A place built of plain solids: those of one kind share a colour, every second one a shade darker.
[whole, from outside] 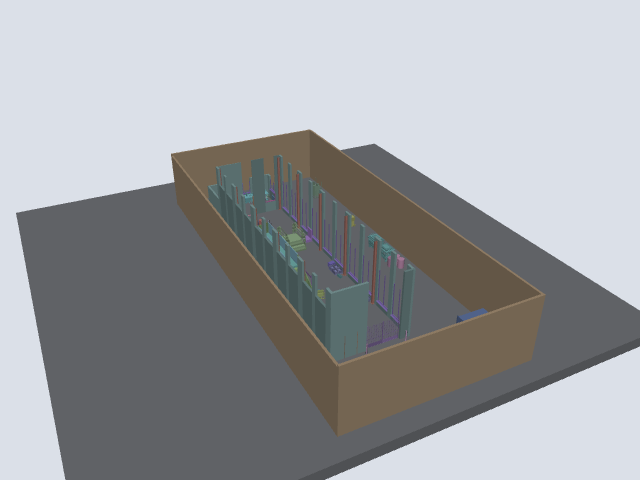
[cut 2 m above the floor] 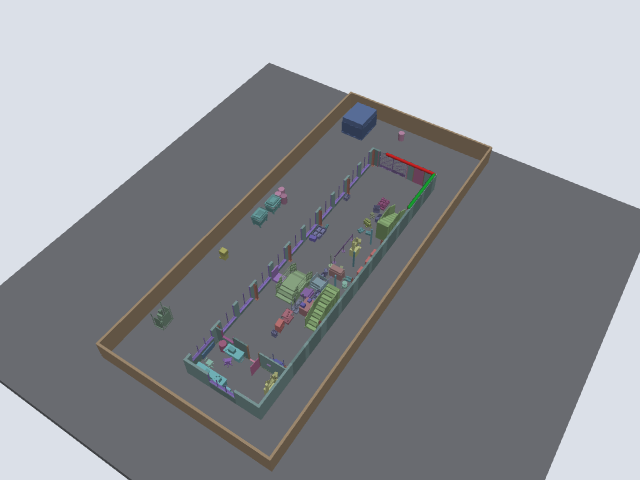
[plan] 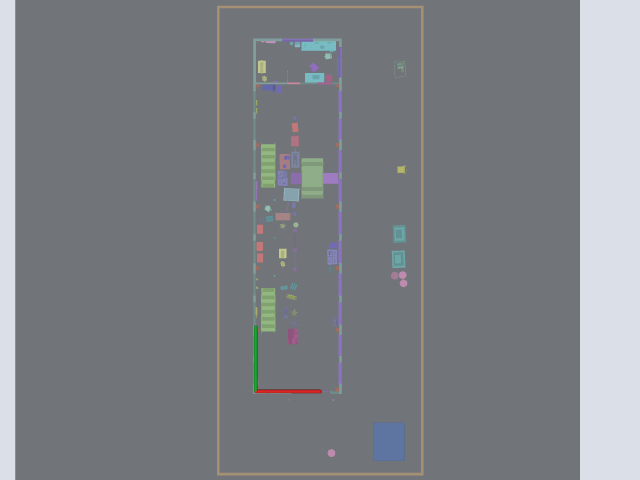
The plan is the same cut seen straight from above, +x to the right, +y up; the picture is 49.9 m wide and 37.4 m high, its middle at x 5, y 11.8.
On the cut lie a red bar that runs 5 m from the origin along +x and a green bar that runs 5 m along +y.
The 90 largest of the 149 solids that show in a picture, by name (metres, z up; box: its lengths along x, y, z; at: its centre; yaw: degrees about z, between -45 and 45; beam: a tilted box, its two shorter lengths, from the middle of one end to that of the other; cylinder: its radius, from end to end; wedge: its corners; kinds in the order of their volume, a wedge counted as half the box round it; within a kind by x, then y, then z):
{
 "yard_bound_1": {"box": [0.2, 36.6, 5.66], "at": [-2.92, 11.76, 2.78]},
 "yard_bound_2": {"box": [16.08, 0.2, 5.85], "at": [5.02, -6.44, 2.88]},
 "yard_bound_3": {"box": [16.08, 0.2, 5.85], "at": [5.02, 29.96, 2.88]},
 "yard_bound_4": {"box": [0.2, 36.6, 5.85], "at": [12.96, 11.76, 2.88]},
 "wall_1": {"box": [0.2, 0.81, 6.15], "at": [-0.1, 0.2, 3.02]},
 "wall_2": {"box": [0.2, 1.66, 4.45], "at": [-0.1, 1.43, 2.17]},
 "wall_3": {"box": [0.2, 0.51, 6.15], "at": [-0.1, 2.5, 3.02]},
 "wall_4": {"box": [0.2, 1.66, 4.45], "at": [-0.1, 3.58, 2.17]},
 "wall_5": {"box": [0.2, 0.81, 6.15], "at": [-0.1, 4.8, 3.02]},
 "wall_6": {"box": [0.2, 1.76, 4.45], "at": [-0.1, 6.08, 2.17]},
 "wall_7": {"box": [0.2, 0.51, 6.15], "at": [-0.1, 7.2, 3.02]},
 "wall_8": {"box": [0.2, 1.76, 4.45], "at": [-0.1, 8.32, 2.17]},
 "wall_9": {"box": [0.2, 0.81, 6.15], "at": [-0.1, 9.6, 3.02]},
 "wall_10": {"box": [0.2, 1.76, 4.45], "at": [-0.1, 10.88, 2.17]},
 "wall_11": {"box": [0.2, 0.51, 6.15], "at": [-0.1, 12.0, 3.02]},
 "wall_12": {"box": [0.2, 1.76, 4.45], "at": [-0.1, 13.12, 2.17]},
 "wall_13": {"box": [0.2, 0.81, 6.15], "at": [-0.1, 14.4, 3.02]},
 "wall_14": {"box": [0.2, 1.76, 4.45], "at": [-0.1, 15.68, 2.17]},
 "wall_15": {"box": [0.2, 0.51, 6.15], "at": [-0.1, 16.8, 3.02]},
 "wall_16": {"box": [0.2, 1.76, 4.45], "at": [-0.1, 17.93, 2.17]},
 "wall_17": {"box": [0.2, 0.81, 6.15], "at": [-0.1, 19.2, 3.02]},
 "wall_18": {"box": [0.2, 1.66, 4.45], "at": [-0.1, 20.43, 2.17]},
 "wall_19": {"box": [0.2, 0.51, 6.15], "at": [-0.1, 21.5, 3.02]},
 "wall_20": {"box": [0.2, 1.66, 4.45], "at": [-0.1, 22.57, 2.17]},
 "wall_21": {"box": [0.2, 0.61, 6.15], "at": [-0.1, 23.7, 3.02]},
 "wall_22": {"box": [0.2, 3.5, 2.65], "at": [-0.1, 25.75, 1.27]},
 "wall_23": {"box": [2.26, 0.2, 2.65], "at": [0.93, 27.4, 1.27]},
 "wall_24": {"box": [2.42, 0.06, 6.15], "at": [1.2, 23.97, 3.02]},
 "wall_25": {"box": [2.42, 0.06, 2.65], "at": [1.2, 24.03, 1.27]},
 "wall_26": {"box": [3.01, 0.2, 6.15], "at": [1.3, -0.1, 3.02]},
 "wall_27": {"box": [2.41, 0.2, 0.95], "at": [3.25, 27.4, 0.42]},
 "wall_28": {"box": [1.31, 0.06, 6.15], "at": [4.15, 23.97, 3.02]},
 "wall_29": {"box": [1.31, 0.06, 2.65], "at": [4.15, 24.03, 1.27]},
 "wall_30": {"box": [2.26, 0.2, 2.65], "at": [5.58, 27.4, 1.27]},
 "wall_31": {"box": [0.56, 0.06, 6.15], "at": [6.22, 23.97, 3.02]},
 "wall_32": {"box": [0.91, 0.2, 6.15], "at": [6.25, -0.1, 3.02]},
 "wall_33": {"box": [0.2, 0.81, 6.15], "at": [6.6, 0.2, 3.02]},
 "wall_34": {"box": [0.2, 0.51, 6.15], "at": [6.6, 2.5, 3.02]},
 "wall_35": {"box": [0.2, 0.81, 6.15], "at": [6.6, 4.8, 3.02]},
 "wall_36": {"box": [0.2, 0.51, 6.15], "at": [6.6, 7.2, 3.02]},
 "wall_37": {"box": [0.2, 0.81, 6.15], "at": [6.6, 9.6, 3.02]},
 "wall_38": {"box": [0.2, 0.51, 6.15], "at": [6.6, 12.0, 3.02]},
 "wall_39": {"box": [0.2, 0.81, 6.15], "at": [6.6, 14.4, 3.02]},
 "wall_40": {"box": [0.2, 0.51, 6.15], "at": [6.6, 16.8, 3.02]},
 "wall_41": {"box": [0.2, 0.81, 6.15], "at": [6.6, 19.2, 3.02]},
 "wall_42": {"box": [0.2, 0.51, 6.15], "at": [6.6, 21.5, 3.02]},
 "wall_43": {"box": [0.2, 0.61, 6.15], "at": [6.6, 23.7, 3.02]},
 "wall_44": {"box": [0.2, 0.46, 2.65], "at": [6.6, 24.23, 1.27]},
 "wall_45": {"box": [0.2, 2.41, 1.15], "at": [6.6, 25.65, 0.53]},
 "wall_46": {"box": [0.2, 0.66, 2.65], "at": [6.6, 27.18, 1.27]},
 "beyond_container_1": {"box": [2.32, 2.93, 2.59], "at": [10.39, -3.94, 1.24]},
 "stile_1": {"box": [1.7, 0.32, 0.22], "at": [4.4, 15.19, 0.06]},
 "stile_2": {"box": [1.7, 0.32, 0.39], "at": [4.4, 15.48, 0.14]},
 "stile_3": {"box": [1.7, 0.32, 0.56], "at": [4.4, 15.79, 0.23]},
 "stile_4": {"box": [1.7, 1.35, 0.73], "at": [4.4, 16.6, 0.32]},
 "stile_5": {"box": [1.7, 0.32, 0.56], "at": [4.4, 17.41, 0.23]},
 "stile_6": {"box": [1.7, 0.32, 0.39], "at": [4.4, 17.71, 0.14]},
 "stile_7": {"box": [1.7, 0.32, 0.22], "at": [4.4, 18.02, 0.06]},
 "tool_cabinet_1": {"box": [0.46, 0.7, 0.93], "at": [0.32, 10.39, 0.56]},
 "tool_cabinet_2": {"box": [0.45, 0.7, 0.89], "at": [0.32, 11.3, 0.56]},
 "tool_cabinet_3": {"box": [0.46, 0.7, 0.93], "at": [0.32, 12.64, 0.56]},
 "tool_cabinet_4": {"box": [0.45, 0.7, 0.89], "at": [3.07, 20.57, 0.56], "yaw": 6.1},
 "tool_cabinet_5": {"box": [0.44, 0.66, 0.93], "at": [3.08, 20.57, 0.56], "yaw": 6.1},
 "raised_floor_steel_grating_1": {"box": [1.1, 6.2, 0.2], "at": [0.97, 11.97, 2.7]},
 "test_desk_1": {"box": [1.2, 0.6, 0.86], "at": [2.11, 13.61, 0.38]},
 "test_desk_2": {"box": [1.08, 0.52, 1.05], "at": [2.11, 13.61, 0.48]},
 "beyond_drums_1": {"cylinder": 0.3, "from": [5.89, -4.81, -0.06], "to": [5.89, -4.81, 0.87]},
 "beyond_drums_2": {"cylinder": 0.3, "from": [10.83, 9.02, -0.06], "to": [10.83, 9.02, 0.87]},
 "beyond_drums_3": {"cylinder": 0.3, "from": [11.45, 9.07, -0.06], "to": [11.45, 9.07, 0.87]},
 "beyond_drums_4": {"cylinder": 0.3, "from": [11.51, 8.42, -0.06], "to": [11.51, 8.42, 0.87]},
 "test_machine_1": {"box": [0.6, 0.95, 0.95], "at": [0.48, 25.3, 0.42]},
 "test_machine_2": {"box": [0.6, 0.75, 0.85], "at": [2.1, 10.75, 0.38]},
 "crate_1": {"box": [0.8, 1.2, 0.95], "at": [2.25, 17.9, 0.42], "yaw": 1.3},
 "floor_pipes_1": {"box": [0.85, 0.83, 0.32], "at": [3.15, 16.6, 0.11]},
 "floor_pipes_2": {"box": [1.2, 0.83, 0.32], "at": [5.83, 16.6, 0.11]},
 "floor_pipes_3": {"box": [0.12, 0.83, 1.3], "at": [6.37, 16.6, 0.6]},
 "beyond_waste_container_1": {"box": [1.02, 1.36, 0.09], "at": [11.12, 10.3, 1.09], "yaw": 2.4},
 "beyond_waste_container_2": {"box": [0.77, 1.06, 0.19], "at": [11.12, 10.31, 1.17], "yaw": 2.4},
 "beyond_waste_container_3": {"box": [1.02, 1.36, 0.09], "at": [11.19, 12.26, 1.09], "yaw": 2.1},
 "beyond_waste_container_4": {"box": [0.77, 1.06, 0.19], "at": [11.19, 12.27, 1.17], "yaw": 2.1},
 "stillage_1": {"box": [1.08, 0.88, 0.45], "at": [2.77, 15.33, 0.17], "yaw": -3.4},
 "pallet_1": {"box": [0.8, 1.2, 0.19], "at": [2.1, 16.6, 0.05], "yaw": -1.2},
 "pallet_2": {"box": [0.8, 1.2, 0.19], "at": [5.95, 10.47, 0.05], "yaw": 0.6},
 "deck_rail_railpanel_1": {"box": [0.06, 6.2, 0.95], "at": [1.52, 11.97, 3.38]},
 "beyond_wheeled_bin_1": {"box": [0.51, 0.48, 1.08], "at": [11.32, 17.28, 0.48], "yaw": 0.6},
 "drum_1": {"cylinder": 0.3, "from": [5.68, 24.4, 0.0], "to": [5.68, 24.4, 0.87]},
 "stair_openriser_railpanel_1": {"box": [1.0, 0.1, 2.07], "at": [0.97, 8.02, 0.98]},
 "lab_bench_1": {"box": [2.7, 0.75, 0.09], "at": [4.9, 26.92, 0.71]},
 "pump_unit_1": {"box": [0.64, 1.25, 0.2], "at": [3.08, 18.05, 0.05]},
 "pallet_load_1": {"box": [0.49, 1.2, 0.2], "at": [2.74, 4.28, 0.05], "yaw": -0.2}
}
